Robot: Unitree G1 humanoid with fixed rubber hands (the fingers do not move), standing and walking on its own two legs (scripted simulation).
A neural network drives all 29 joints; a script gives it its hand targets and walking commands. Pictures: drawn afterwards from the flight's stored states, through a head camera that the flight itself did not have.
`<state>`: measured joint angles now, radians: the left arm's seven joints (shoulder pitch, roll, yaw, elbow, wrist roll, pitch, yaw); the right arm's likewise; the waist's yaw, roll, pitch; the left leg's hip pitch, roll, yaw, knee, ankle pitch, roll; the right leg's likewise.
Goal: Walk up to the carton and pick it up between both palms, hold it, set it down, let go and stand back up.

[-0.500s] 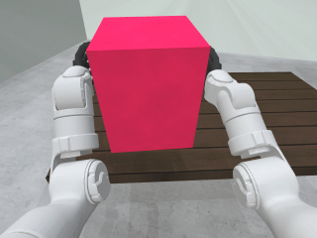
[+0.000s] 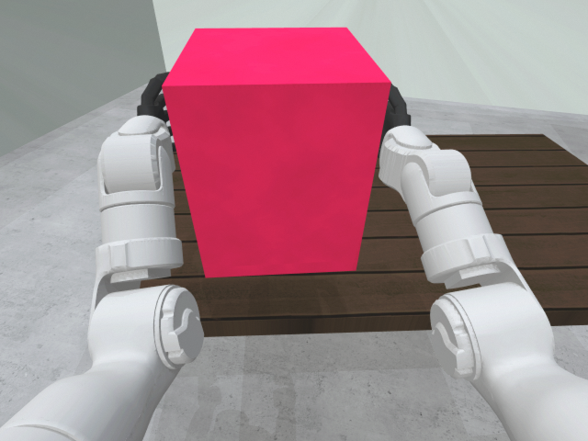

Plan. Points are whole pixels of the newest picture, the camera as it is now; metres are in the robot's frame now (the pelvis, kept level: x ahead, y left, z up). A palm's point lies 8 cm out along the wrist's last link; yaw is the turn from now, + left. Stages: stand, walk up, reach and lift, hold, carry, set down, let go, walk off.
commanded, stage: hold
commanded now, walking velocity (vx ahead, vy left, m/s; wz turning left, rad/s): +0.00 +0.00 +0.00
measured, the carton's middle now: (276, 151) +0.39 +0.02 +0.26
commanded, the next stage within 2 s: none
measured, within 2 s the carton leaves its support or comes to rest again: neither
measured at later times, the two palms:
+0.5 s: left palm (156, 135) +0.38 +0.16 +0.29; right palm (392, 140) +0.37 -0.13 +0.28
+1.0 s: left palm (157, 136) +0.38 +0.16 +0.29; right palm (392, 141) +0.37 -0.13 +0.28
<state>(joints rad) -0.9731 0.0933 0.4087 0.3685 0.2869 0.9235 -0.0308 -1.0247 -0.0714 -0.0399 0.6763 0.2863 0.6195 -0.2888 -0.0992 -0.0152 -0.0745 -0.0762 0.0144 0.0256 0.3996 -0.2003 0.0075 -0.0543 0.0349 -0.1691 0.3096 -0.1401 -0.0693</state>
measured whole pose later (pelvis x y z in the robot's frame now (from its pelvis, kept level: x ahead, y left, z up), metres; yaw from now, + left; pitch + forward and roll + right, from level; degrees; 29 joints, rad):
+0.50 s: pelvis +0.00 +0.00 +0.00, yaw +0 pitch -7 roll -1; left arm -0.96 0.10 0.40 0.36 0.27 0.92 -0.03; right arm -1.01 -0.07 -0.03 0.66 0.30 0.62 -0.30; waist -0.10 -0.02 -0.07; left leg -0.08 0.01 0.02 0.40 -0.20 0.01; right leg -0.06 0.04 -0.17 0.31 -0.14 -0.07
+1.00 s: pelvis +0.01 +0.00 +0.00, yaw +0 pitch -7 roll -1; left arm -0.94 0.08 0.40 0.31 0.28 0.93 -0.03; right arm -1.00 -0.08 -0.01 0.63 0.31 0.64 -0.30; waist -0.10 -0.01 -0.07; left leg -0.07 0.02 0.03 0.40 -0.21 0.01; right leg -0.05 0.04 -0.16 0.31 -0.15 -0.07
